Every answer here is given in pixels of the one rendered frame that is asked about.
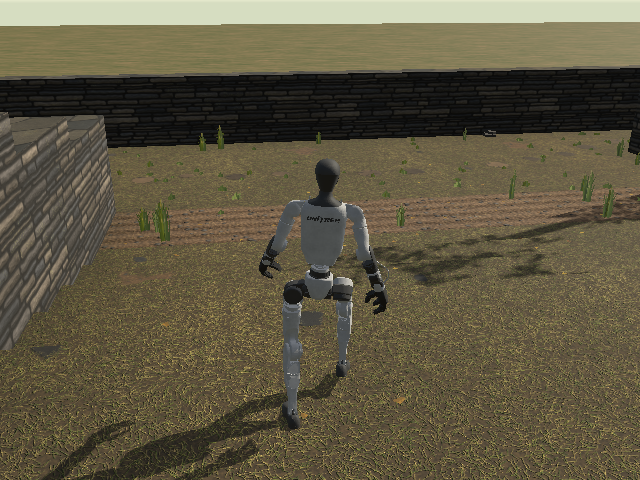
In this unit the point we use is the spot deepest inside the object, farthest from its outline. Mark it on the right robot forearm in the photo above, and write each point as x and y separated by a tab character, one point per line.
373	272

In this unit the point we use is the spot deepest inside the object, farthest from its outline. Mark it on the robot left hand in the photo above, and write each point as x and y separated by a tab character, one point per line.
263	268

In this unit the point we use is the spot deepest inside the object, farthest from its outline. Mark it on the robot torso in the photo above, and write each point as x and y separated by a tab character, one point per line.
322	237

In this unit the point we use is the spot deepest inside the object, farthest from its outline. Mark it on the robot left upper arm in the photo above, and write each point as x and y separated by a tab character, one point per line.
292	209

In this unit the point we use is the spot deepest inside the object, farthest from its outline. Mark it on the robot right upper arm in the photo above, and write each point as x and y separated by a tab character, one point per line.
356	215

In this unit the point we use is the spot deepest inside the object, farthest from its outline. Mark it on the robot right hand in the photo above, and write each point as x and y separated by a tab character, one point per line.
382	300

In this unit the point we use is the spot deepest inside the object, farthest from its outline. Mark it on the left robot forearm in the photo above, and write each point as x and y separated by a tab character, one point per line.
270	254

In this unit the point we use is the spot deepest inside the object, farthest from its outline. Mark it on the robot left foot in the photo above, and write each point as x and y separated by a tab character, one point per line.
292	420

